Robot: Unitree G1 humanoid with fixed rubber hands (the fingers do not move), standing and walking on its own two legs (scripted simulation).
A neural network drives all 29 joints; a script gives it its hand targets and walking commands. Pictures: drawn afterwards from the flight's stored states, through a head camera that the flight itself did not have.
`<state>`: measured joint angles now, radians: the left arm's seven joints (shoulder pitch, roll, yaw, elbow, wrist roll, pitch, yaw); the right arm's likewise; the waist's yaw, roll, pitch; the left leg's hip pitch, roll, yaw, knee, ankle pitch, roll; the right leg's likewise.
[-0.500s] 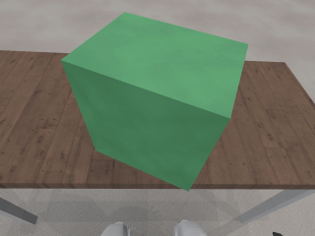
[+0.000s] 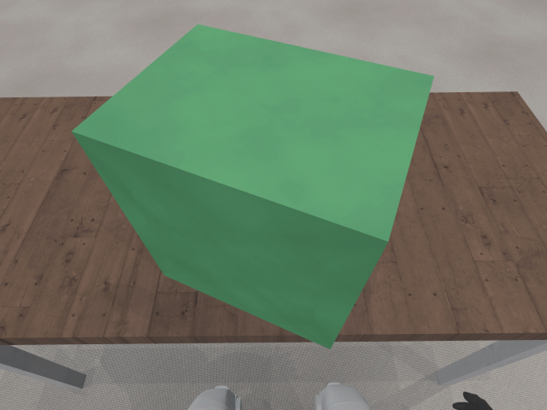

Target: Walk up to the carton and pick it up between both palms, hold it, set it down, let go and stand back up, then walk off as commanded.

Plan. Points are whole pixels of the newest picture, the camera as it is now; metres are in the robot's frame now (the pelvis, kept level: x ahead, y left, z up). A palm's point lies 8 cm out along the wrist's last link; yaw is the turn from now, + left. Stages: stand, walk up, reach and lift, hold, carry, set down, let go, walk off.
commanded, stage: walk up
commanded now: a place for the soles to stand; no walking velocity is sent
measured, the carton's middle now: (268, 198) +0.36 +0.00 +0.13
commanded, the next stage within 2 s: none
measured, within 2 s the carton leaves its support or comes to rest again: neither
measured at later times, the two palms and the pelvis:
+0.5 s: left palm out of the picture +0.07 +0.33 -0.10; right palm out of the picture +0.09 -0.31 -0.10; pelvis -0.01 +0.01 +0.00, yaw +0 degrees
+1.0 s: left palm out of the picture -0.04 +0.31 -0.11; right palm out of the picture -0.02 -0.32 -0.12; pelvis -0.10 -0.01 -0.01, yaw -1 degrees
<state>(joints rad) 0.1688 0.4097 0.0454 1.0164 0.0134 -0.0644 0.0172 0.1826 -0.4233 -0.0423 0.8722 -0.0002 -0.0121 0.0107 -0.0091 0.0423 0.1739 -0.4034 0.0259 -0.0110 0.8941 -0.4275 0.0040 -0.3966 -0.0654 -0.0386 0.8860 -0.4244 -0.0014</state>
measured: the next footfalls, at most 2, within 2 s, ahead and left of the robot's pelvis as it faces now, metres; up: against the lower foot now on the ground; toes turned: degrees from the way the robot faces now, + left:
right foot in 0.80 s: -0.02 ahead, -0.16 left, +0.00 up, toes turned -3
left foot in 1.50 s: +0.00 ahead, +0.10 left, +0.00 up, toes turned -1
